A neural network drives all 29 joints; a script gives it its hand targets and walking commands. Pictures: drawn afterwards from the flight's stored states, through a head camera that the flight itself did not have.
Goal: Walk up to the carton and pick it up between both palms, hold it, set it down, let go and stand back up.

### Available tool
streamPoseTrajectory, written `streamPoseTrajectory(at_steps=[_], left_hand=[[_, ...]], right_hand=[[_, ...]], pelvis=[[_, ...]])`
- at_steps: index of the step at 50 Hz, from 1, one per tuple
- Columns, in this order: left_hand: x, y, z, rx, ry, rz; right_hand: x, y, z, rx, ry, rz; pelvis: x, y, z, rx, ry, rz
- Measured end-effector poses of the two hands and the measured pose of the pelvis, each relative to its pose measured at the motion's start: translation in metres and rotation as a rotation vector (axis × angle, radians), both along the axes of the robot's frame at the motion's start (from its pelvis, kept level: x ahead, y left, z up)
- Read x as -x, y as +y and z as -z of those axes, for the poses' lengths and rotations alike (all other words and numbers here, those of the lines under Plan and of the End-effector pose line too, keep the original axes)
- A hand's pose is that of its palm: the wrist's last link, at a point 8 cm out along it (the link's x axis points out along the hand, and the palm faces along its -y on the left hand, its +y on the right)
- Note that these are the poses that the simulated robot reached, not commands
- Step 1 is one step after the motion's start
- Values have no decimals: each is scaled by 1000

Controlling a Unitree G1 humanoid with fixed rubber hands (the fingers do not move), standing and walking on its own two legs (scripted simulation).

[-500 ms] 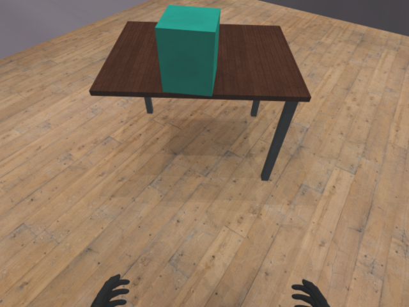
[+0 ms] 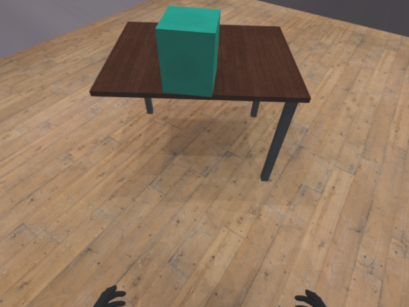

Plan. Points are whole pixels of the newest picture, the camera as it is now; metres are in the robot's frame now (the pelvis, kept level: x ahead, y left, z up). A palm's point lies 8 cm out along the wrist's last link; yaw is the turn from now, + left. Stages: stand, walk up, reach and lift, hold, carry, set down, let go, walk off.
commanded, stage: stand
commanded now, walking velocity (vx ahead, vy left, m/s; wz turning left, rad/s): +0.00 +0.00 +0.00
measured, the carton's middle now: (190, 52) +0.99 +0.08 +0.00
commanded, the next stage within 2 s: none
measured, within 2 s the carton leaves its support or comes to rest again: neither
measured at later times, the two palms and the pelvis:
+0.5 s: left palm out of the picture +0.08 +0.23 -0.12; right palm out of the picture +0.08 -0.23 -0.11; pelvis +0.00 +0.00 +0.00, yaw +0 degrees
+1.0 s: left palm out of the picture +0.03 +0.23 -0.13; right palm out of the picture +0.03 -0.23 -0.12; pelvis +0.00 +0.00 +0.01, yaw +0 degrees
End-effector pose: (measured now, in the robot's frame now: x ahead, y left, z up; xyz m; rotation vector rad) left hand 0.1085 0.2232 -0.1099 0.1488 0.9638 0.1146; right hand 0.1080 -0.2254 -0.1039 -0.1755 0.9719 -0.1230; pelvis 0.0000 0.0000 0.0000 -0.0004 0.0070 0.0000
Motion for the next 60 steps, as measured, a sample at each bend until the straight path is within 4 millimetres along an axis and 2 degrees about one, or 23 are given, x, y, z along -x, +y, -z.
streamPoseTrajectory(at_steps=[28, 48, 60], left_hand=[[29, 5, 9, -6, 117, -51], [72, 6, 17, -1, 268, -101], [100, -1, 22, 16, 362, -120]], right_hand=[[30, -5, 9, 8, 113, 57], [72, -5, 16, 7, 255, 108], [101, 3, 21, -11, 351, 130]], pelvis=[[-4, 0, -5, 0, -9, 1], [-4, 1, -12, 1, -25, 2], [-3, 2, -14, 1, -35, 3]])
